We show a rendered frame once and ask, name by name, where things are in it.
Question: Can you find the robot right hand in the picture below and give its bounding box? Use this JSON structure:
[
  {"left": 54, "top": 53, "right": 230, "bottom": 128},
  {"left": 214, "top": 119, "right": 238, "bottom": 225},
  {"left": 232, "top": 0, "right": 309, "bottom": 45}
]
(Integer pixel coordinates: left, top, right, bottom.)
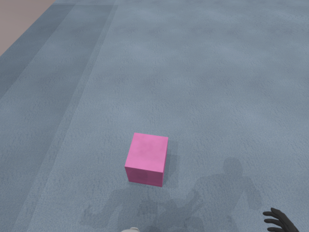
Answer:
[{"left": 263, "top": 208, "right": 299, "bottom": 232}]

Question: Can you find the carton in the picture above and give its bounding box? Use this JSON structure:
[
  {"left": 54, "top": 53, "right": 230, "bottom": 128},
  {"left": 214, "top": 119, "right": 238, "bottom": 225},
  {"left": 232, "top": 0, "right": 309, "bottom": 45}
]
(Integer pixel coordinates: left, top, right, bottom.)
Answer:
[{"left": 125, "top": 133, "right": 168, "bottom": 187}]

